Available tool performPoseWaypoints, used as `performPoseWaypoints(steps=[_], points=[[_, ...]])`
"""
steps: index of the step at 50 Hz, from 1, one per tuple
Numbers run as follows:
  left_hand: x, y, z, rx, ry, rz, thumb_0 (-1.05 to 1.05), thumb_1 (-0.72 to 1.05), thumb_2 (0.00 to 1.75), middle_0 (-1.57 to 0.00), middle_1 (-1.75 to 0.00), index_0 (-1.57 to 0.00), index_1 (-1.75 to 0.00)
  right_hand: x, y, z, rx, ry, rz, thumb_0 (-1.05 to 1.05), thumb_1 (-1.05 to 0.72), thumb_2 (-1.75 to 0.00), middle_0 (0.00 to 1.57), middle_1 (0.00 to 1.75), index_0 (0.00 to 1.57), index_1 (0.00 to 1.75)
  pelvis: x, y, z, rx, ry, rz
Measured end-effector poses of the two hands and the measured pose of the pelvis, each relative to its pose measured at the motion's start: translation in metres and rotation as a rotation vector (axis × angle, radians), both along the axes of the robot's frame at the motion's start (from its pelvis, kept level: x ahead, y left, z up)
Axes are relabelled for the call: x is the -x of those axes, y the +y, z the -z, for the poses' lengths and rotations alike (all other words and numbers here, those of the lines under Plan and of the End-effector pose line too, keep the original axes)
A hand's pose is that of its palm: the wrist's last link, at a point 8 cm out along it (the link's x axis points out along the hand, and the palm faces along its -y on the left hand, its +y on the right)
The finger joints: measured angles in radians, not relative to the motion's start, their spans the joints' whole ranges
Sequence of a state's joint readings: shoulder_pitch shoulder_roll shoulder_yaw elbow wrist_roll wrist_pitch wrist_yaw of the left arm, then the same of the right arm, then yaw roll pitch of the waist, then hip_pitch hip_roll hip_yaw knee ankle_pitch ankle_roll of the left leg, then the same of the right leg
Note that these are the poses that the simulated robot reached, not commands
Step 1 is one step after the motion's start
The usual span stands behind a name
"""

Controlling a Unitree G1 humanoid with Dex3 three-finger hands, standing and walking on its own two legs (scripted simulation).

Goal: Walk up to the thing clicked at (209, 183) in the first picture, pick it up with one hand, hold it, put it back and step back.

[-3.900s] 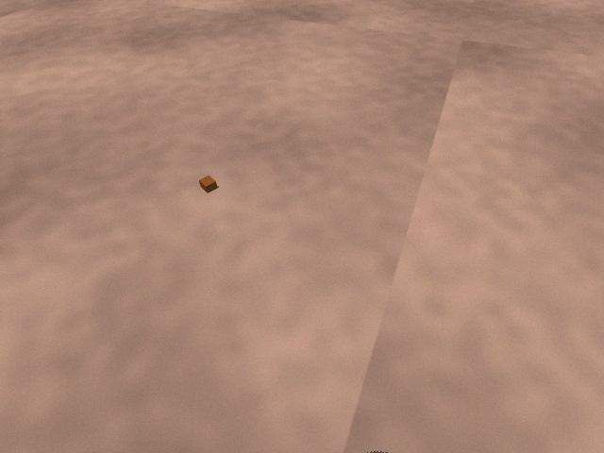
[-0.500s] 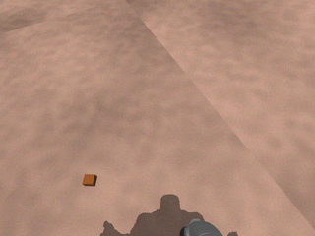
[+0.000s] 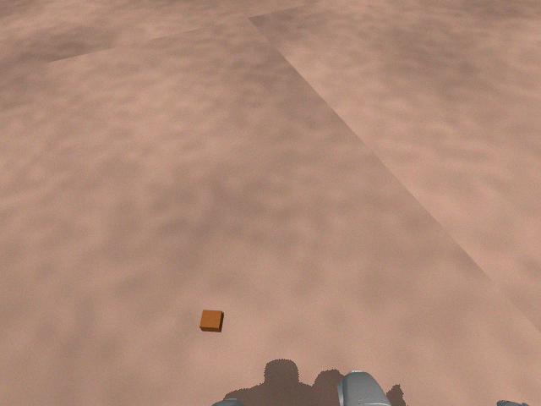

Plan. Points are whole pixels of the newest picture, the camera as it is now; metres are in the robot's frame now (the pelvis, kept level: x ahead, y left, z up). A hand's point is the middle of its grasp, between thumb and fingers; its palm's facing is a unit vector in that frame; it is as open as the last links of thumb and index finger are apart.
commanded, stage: walk up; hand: left
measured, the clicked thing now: (212, 321) +0.51 +0.25 -0.69
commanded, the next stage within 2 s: none
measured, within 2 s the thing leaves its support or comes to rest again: neither
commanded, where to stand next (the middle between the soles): +0.11 +0.05 m, yaw -4 degrees
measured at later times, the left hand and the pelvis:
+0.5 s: hand out of the picture +0.16 +0.35 -0.11, palm faces -0.10 -0.93 -0.36, open 7.4 cm; pelvis +0.02 +0.11 +0.03, yaw -5 degrees
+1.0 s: hand out of the picture +0.13 +0.32 -0.09, palm faces -0.12 -0.94 -0.32, open 7.4 cm; pelvis +0.03 +0.08 +0.06, yaw -6 degrees
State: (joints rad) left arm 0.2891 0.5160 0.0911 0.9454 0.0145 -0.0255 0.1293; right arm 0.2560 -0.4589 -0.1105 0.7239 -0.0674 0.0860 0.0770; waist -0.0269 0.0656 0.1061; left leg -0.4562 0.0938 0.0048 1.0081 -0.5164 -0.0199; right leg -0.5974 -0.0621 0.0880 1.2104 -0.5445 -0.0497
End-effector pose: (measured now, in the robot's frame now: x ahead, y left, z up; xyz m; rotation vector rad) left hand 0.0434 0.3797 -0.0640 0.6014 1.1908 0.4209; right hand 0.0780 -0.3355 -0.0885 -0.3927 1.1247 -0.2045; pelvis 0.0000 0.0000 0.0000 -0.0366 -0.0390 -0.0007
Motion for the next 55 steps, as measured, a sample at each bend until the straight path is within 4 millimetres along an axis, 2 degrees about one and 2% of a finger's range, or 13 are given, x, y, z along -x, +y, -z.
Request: performPoseWaypoints(steps=[5, 11, 13, 17, 22, 28, 35, 45, 55], points=[[-0.024, 0.006, -0.001, 0.089, 0.0, 0.048, 0.01, 0.9, 0.9, -0.2, -0.3, -0.21, -0.3, 0.031, 0.047, -0.006, -0.04, 0.081, 0.053, 0.01, -0.91, -0.9, 0.2, 0.3, 0.2, 0.3, -0.007, 0.029, -0.018, -0.014, 0.018, 0.013], [-0.051, 0.0, 0.004, 0.177, -0.009, 0.119, 0.0, 0.9, 0.9, -0.2, -0.3, -0.21, -0.3, 0.048, 0.082, 0.012, -0.071, 0.129, 0.11, 0.01, -0.9, -0.9, 0.2, 0.3, 0.21, 0.3, -0.015, 0.06, -0.017, -0.024, 0.022, 0.049], [-0.059, -0.001, 0.006, 0.203, -0.027, 0.131, 0.0, 0.9, 0.9, -0.2, -0.3, -0.21, -0.3, 0.046, 0.095, 0.016, -0.083, 0.131, 0.125, 0.01, -0.9, -0.9, 0.2, 0.3, 0.2, 0.3, -0.016, 0.068, -0.018, -0.005, 0.008, 0.054], [-0.077, 0.003, 0.007, 0.25, -0.076, 0.148, 0.0, 0.9, 0.9, -0.2, -0.3, -0.21, -0.3, 0.031, 0.119, 0.011, -0.094, 0.094, 0.114, 0.01, -0.91, -0.9, 0.2, 0.3, 0.2, 0.3, -0.018, 0.08, -0.023, -0.04, 0.001, 0.063], [-0.103, 0.009, 0.008, 0.311, -0.11, 0.165, 0.0, 0.9, 0.9, -0.2, -0.3, -0.21, -0.3, 0.015, 0.136, -0.001, -0.068, 0.011, 0.098, 0.01, -0.91, -0.9, 0.2, 0.3, 0.2, 0.3, -0.021, 0.103, -0.027, -0.046, -0.007, 0.073], [-0.118, 0.022, 0.009, 0.338, -0.109, 0.173, 0.0, 0.9, 0.9, -0.2, -0.3, -0.21, -0.3, 0.003, 0.137, -0.025, -0.014, -0.033, 0.097, 0.01, -0.9, -0.9, 0.2, 0.3, 0.21, 0.3, -0.022, 0.11, -0.035, -0.029, -0.007, 0.098], [-0.106, 0.021, 0.007, 0.354, -0.035, 0.144, 0.0, 0.9, 0.9, -0.2, -0.3, -0.21, -0.3, -0.001, 0.123, -0.042, 0.016, -0.02, 0.112, 0.01, -0.9, -0.9, 0.2, 0.3, 0.21, 0.3, -0.021, 0.106, -0.048, -0.035, -0.004, 0.107], [-0.084, -0.006, -0.003, 0.361, 0.05, 0.117, 0.0, 0.9, 0.9, -0.2, -0.3, -0.21, -0.3, -0.009, 0.111, -0.037, -0.041, 0.001, 0.127, 0.01, -0.91, -0.9, 0.2, 0.3, 0.2, 0.3, -0.024, 0.089, -0.06, -0.048, -0.012, 0.112], [-0.089, -0.028, -0.013, 0.352, 0.045, 0.096, 0.0, 0.9, 0.9, -0.2, -0.3, -0.21, -0.3, -0.009, 0.106, -0.027, -0.098, 0.037, 0.143, 0.01, -0.91, -0.9, 0.2, 0.3, 0.2, 0.3, -0.029, 0.07, -0.065, -0.049, -0.004, 0.109]])
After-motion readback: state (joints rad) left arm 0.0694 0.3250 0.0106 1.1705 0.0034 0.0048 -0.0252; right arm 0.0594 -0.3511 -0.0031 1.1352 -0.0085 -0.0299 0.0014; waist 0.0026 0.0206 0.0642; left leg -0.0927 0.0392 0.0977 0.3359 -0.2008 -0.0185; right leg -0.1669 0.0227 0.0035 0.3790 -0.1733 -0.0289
